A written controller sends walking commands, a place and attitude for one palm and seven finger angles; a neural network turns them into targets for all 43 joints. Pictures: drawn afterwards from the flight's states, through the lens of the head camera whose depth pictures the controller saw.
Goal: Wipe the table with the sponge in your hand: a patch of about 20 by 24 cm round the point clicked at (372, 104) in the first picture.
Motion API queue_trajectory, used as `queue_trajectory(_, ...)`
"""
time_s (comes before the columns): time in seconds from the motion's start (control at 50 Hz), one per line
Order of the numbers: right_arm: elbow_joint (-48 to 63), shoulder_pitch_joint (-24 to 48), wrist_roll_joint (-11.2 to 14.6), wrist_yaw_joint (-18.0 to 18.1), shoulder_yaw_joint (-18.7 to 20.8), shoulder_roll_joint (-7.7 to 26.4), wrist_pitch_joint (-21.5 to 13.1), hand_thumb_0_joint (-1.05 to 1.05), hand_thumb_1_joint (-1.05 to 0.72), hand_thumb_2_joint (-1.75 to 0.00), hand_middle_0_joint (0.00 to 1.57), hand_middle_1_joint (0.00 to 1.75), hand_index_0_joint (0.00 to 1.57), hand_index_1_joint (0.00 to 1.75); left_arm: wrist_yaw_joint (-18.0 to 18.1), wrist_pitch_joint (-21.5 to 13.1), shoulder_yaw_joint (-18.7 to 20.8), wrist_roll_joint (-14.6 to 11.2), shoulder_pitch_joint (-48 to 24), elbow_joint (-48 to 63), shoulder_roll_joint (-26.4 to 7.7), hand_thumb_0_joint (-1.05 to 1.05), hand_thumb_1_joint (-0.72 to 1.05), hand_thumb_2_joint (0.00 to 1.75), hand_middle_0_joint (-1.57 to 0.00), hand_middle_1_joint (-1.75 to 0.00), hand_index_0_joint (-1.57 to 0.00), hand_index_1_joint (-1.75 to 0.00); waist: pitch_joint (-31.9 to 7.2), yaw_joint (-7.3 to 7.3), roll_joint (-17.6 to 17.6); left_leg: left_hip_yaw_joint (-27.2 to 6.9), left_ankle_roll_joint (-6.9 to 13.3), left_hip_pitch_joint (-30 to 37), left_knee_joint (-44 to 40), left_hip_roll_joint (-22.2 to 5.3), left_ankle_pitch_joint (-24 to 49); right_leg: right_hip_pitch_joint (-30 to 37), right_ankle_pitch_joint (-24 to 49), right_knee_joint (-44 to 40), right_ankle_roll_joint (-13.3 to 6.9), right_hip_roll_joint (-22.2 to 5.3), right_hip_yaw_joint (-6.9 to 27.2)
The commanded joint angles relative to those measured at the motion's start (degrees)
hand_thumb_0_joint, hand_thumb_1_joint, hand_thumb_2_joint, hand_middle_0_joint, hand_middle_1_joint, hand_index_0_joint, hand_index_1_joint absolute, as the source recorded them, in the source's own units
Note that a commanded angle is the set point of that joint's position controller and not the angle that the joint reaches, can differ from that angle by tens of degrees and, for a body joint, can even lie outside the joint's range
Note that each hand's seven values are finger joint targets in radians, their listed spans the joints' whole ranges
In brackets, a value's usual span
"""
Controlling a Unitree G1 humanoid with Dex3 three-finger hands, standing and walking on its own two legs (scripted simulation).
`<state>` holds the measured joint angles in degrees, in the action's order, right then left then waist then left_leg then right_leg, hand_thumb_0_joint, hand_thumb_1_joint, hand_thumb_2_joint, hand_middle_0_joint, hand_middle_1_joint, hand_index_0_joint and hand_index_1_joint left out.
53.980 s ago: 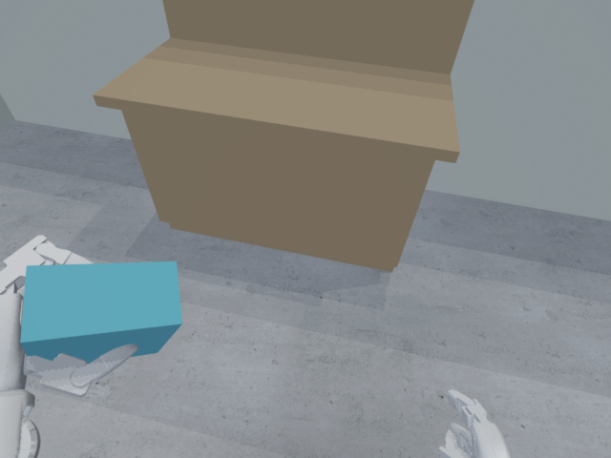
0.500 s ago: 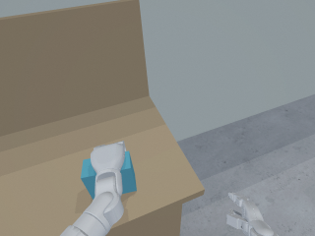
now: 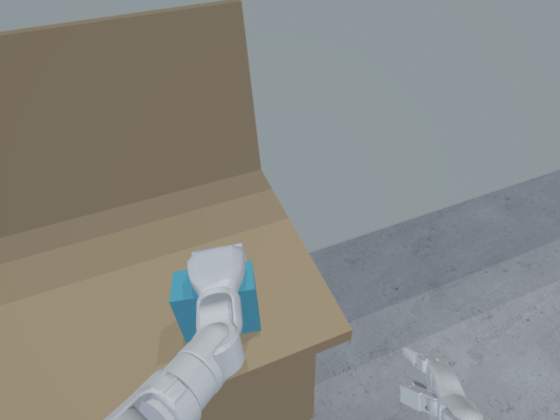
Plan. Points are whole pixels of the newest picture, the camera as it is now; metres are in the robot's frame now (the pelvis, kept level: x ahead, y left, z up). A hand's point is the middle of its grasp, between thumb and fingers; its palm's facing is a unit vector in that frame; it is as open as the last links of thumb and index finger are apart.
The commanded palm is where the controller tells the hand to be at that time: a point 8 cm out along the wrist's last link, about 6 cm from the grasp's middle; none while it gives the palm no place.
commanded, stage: wipe forward along the third lane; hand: left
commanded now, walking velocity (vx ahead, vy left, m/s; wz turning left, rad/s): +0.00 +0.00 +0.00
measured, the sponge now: (220, 308) +0.31 +0.16 -0.04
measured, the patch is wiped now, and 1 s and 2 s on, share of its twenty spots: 0.75 0.95 1.00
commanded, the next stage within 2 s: wipe back along the third lane in 1.64 s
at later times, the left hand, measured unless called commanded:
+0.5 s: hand (229, 276) +0.35 +0.14 +0.01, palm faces -0.10 -0.04 -0.99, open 10.0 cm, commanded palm +0.34 +0.14 +0.04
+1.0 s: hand (224, 252) +0.40 +0.16 +0.01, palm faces -0.10 -0.03 -0.99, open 10.1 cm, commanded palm +0.38 +0.18 +0.04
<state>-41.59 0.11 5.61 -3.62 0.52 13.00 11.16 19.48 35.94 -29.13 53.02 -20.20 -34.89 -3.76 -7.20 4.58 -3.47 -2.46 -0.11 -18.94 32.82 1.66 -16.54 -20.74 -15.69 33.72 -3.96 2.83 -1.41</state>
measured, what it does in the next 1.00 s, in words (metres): stands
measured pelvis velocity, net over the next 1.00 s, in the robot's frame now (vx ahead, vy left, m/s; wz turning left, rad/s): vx -0.04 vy -0.01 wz -0.05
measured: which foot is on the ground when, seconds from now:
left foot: down 0.00-1.00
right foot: down 0.00-1.00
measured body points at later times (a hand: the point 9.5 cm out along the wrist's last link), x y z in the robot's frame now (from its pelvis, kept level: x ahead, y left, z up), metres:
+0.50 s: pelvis -0.02 -0.01 +0.00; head -0.03 -0.04 +0.45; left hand +0.35 +0.14 +0.06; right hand +0.15 -0.24 -0.12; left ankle +0.01 +0.13 -0.73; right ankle +0.02 -0.08 -0.73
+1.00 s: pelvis -0.04 -0.01 -0.01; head +0.00 -0.03 +0.43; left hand +0.40 +0.16 +0.06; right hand +0.05 -0.27 -0.15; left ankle +0.00 +0.12 -0.73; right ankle +0.02 -0.08 -0.73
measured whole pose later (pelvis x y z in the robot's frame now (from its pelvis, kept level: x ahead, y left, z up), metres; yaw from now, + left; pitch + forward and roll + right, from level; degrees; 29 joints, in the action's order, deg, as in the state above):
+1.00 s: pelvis -0.04 -0.01 -0.01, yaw -3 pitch +12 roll +1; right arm -45.0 -9.5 4.5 2.2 0.2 14.5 5.3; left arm 23.1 28.0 -9.0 52.2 -47.0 -68.1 -11.4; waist -8.3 -4.8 -2.7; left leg -0.7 -0.2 -35.3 38.7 -0.2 -15.5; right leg -37.1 -12.0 37.4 -4.2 5.0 0.2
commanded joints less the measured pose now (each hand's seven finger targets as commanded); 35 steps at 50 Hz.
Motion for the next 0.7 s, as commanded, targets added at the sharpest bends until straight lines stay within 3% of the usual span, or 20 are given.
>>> queue_trajectory(0.0,9.2,12.9,-0.1,0.8,1.6,5.4,-2.1,0.00,-0.90,-0.90,0.20,0.30,0.20,0.30,0.8,-2.2,2.9,0.0,-16.3,7.1,0.8,0.00,0.10,1.30,-1.20,-1.60,-1.20,-1.60,-9.9,-1.42,10.1,0.9,2.0,0.6,-4.1,0.6,6.0,7.4,10.3,-7.2,-0.2,-1.6,5.3)
queue_trajectory(0.06,8.7,12.2,0.0,1.3,1.3,5.1,-2.2,0.00,-0.90,-0.90,0.20,0.30,0.20,0.30,1.6,-1.7,2.0,0.1,-19.0,3.4,2.3,0.00,0.10,1.30,-1.20,-1.60,-1.20,-1.60,-7.2,-2.56,10.1,1.4,2.0,-0.1,-4.3,0.7,3.7,5.3,6.9,-7.9,0.2,-1.9,4.6)
queue_trajectory(0.08,8.2,11.9,-0.1,1.5,1.2,5.2,-2.3,0.00,-0.90,-0.90,0.20,0.30,0.20,0.30,1.8,-1.9,3.3,0.2,-20.5,2.4,0.7,0.00,0.10,1.30,-1.20,-1.60,-1.20,-1.60,-6.9,-2.74,9.9,1.5,1.9,-0.4,-4.3,0.7,3.0,5.0,6.1,-8.4,0.3,-1.9,5.2)
queue_trajectory(0.1,8.2,12.1,-0.1,1.8,1.3,5.3,-2.3,0.00,-0.90,-0.90,0.20,0.30,0.20,0.30,2.0,-2.0,5.9,-0.2,-19.9,2.4,-1.5,0.00,0.10,1.30,-1.20,-1.60,-1.20,-1.60,-8.0,-1.75,9.6,1.3,1.8,-0.9,-4.9,0.7,2.8,6.0,5.9,-8.6,0.0,-1.7,5.8)
queue_trajectory(0.16,7.6,11.0,-0.1,2.7,1.0,5.2,-2.6,0.00,-0.90,-0.90,0.20,0.30,0.20,0.30,2.5,-2.3,5.5,0.4,-23.9,-1.6,-1.0,0.00,0.10,1.30,-1.20,-1.60,-1.20,-1.60,-6.3,-3.40,9.8,1.7,1.8,-2.1,-4.7,0.9,0.4,3.9,2.1,-9.3,0.6,-2.0,5.8)
queue_trajectory(0.2,7.0,10.6,-0.3,3.4,1.0,5.4,-2.7,0.00,-0.90,-0.90,0.20,0.30,0.20,0.30,2.8,-2.7,8.8,0.5,-25.0,-4.0,-4.0,0.00,0.10,1.30,-1.20,-1.60,-1.20,-1.60,-7.1,-3.03,9.8,1.7,1.7,-2.7,-5.0,0.9,0.0,4.0,1.2,-9.7,0.5,-1.9,6.4)
queue_trajectory(0.26,6.5,8.9,-0.6,4.2,0.8,5.2,-3.0,0.00,-0.90,-0.90,0.20,0.30,0.20,0.30,3.5,-3.5,9.3,1.4,-27.9,-7.1,-4.5,0.00,0.10,1.30,-1.20,-1.60,-1.20,-1.60,-7.9,-4.07,10.6,1.9,1.7,-4.5,-4.2,1.1,-0.8,3.9,0.4,-9.2,1.0,-2.4,6.6)
queue_trajectory(0.3,6.3,8.3,-0.9,4.5,1.1,5.4,-3.1,0.00,-0.90,-0.90,0.20,0.30,0.20,0.30,3.8,-4.1,11.3,2.3,-27.5,-8.6,-6.1,0.00,0.10,1.30,-1.20,-1.60,-1.20,-1.60,-9.8,-3.62,10.3,1.7,1.6,-5.2,-4.1,0.9,-0.2,4.4,1.6,-8.7,0.7,-2.2,7.1)
queue_trajectory(0.36,5.8,6.8,-1.0,5.0,1.0,5.4,-3.4,0.00,-0.90,-0.90,0.20,0.30,0.20,0.30,4.4,-4.3,10.6,3.0,-30.2,-13.3,-5.3,0.00,0.10,1.30,-1.20,-1.60,-1.20,-1.60,-8.1,-5.09,11.7,2.2,1.6,-7.0,-3.2,0.7,-2.0,1.7,-1.5,-8.9,1.3,-2.4,7.3)
queue_trajectory(0.42,5.4,5.6,-1.3,5.3,1.0,5.6,-3.7,0.00,-0.90,-0.90,0.20,0.30,0.20,0.30,5.1,-4.8,13.3,2.5,-32.2,-16.0,-7.9,0.00,0.10,1.30,-1.20,-1.60,-1.20,-1.60,-9.1,-4.99,9.9,2.3,1.4,-8.4,-2.8,0.5,-2.5,1.1,-2.6,-7.9,1.4,-2.6,6.9)
queue_trajectory(0.48,5.1,4.3,-1.5,5.5,1.0,5.7,-4.4,0.00,-0.90,-0.90,0.20,0.30,0.20,0.30,6.0,-5.0,13.7,2.0,-33.5,-19.3,-7.7,0.00,0.10,1.30,-1.20,-1.60,-1.20,-1.60,-8.4,-5.70,11.0,2.5,1.4,-10.3,-2.1,0.3,-3.7,-0.6,-4.3,-8.0,1.8,-2.6,6.9)
queue_trajectory(0.6,4.5,1.7,-1.7,6.2,1.3,6.3,-5.4,0.00,-0.90,-0.90,0.20,0.30,0.20,0.30,7.0,-5.8,17.7,2.2,-38.4,-22.2,-13.8,0.00,0.10,1.30,-1.20,-1.60,-1.20,-1.60,-11.1,-6.59,11.0,2.5,1.6,-14.1,-0.4,0.0,-4.8,-0.4,-7.3,-7.3,2.3,-3.1,8.3)
queue_trajectory(0.64,4.7,0.9,-1.6,6.2,1.2,6.4,-5.6,0.00,-0.90,-0.90,0.20,0.30,0.20,0.30,7.0,-5.6,17.1,2.1,-37.9,-23.5,-13.4,0.00,0.10,1.30,-1.20,-1.60,-1.20,-1.60,-10.8,-6.62,10.2,2.9,1.6,-15.1,0.0,0.0,-5.2,-1.0,-8.6,-7.6,2.5,-3.2,8.6)
queue_trajectory(0.68,4.5,0.5,-1.5,6.4,1.1,6.7,-6.0,0.00,-0.90,-0.90,0.20,0.30,0.20,0.30,7.0,-5.3,18.3,2.1,-39.8,-24.7,-16.0,0.00,0.10,1.30,-1.20,-1.60,-1.20,-1.60,-9.7,-7.26,10.5,3.0,1.6,-15.9,0.2,-0.2,-6.0,-1.9,-10.9,-8.3,2.7,-3.3,9.3)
